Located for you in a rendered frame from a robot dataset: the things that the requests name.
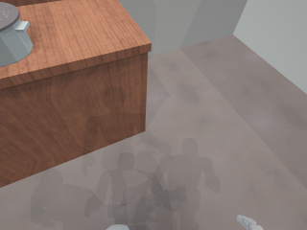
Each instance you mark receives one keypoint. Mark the lid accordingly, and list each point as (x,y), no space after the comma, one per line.
(9,14)

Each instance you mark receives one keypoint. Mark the table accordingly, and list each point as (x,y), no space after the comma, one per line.
(83,86)

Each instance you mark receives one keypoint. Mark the pot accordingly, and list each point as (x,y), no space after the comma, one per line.
(15,43)

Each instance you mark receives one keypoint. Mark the right robot hand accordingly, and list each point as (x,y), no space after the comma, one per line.
(248,223)

